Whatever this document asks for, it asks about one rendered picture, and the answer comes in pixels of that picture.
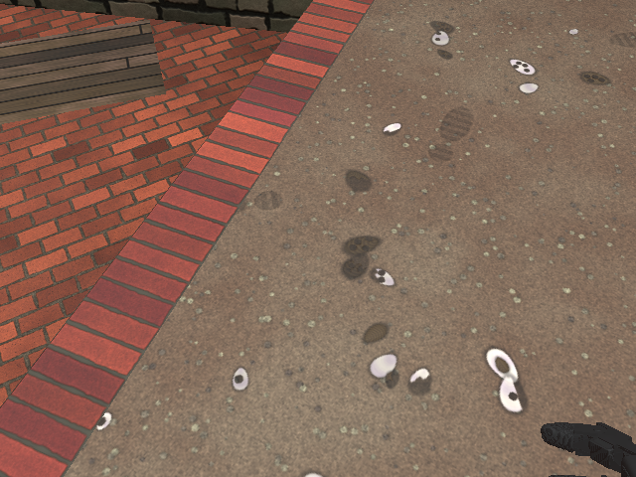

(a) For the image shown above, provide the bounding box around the robot right hand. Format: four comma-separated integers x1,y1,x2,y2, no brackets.
541,422,636,477

